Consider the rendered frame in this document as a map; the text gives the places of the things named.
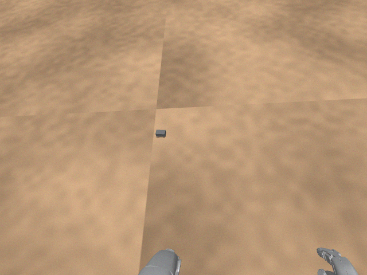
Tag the small box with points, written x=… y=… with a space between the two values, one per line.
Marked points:
x=161 y=133

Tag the right robot hand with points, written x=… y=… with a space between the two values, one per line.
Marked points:
x=341 y=265

